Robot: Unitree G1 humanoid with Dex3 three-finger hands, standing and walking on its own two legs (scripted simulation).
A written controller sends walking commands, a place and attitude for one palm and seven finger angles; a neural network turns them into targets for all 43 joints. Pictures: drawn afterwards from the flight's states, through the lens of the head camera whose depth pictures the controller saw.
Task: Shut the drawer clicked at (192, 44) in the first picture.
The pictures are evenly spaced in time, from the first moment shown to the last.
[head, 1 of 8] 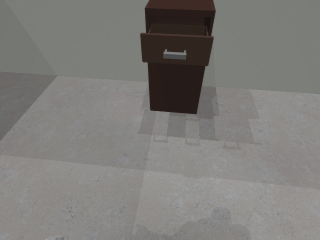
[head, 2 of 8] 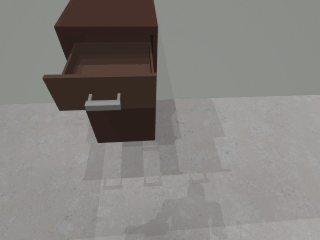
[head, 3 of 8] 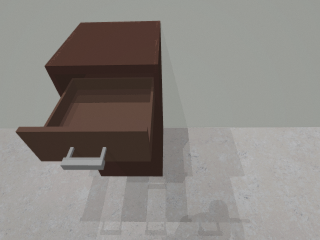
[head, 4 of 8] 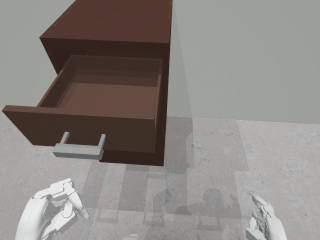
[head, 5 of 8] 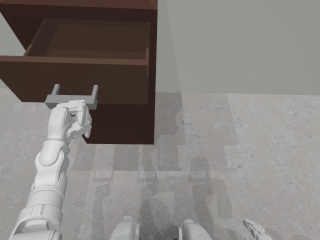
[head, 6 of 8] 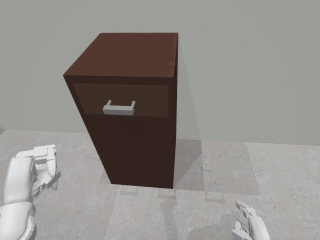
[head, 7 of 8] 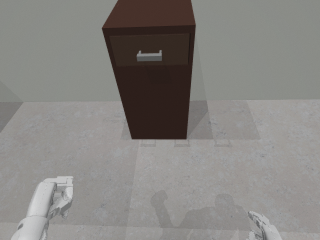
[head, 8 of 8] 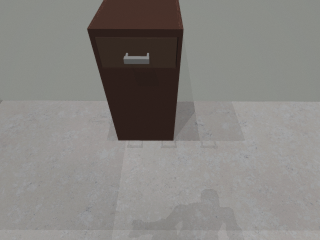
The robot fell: no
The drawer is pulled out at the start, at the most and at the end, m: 0.29 0.29 0.00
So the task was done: yes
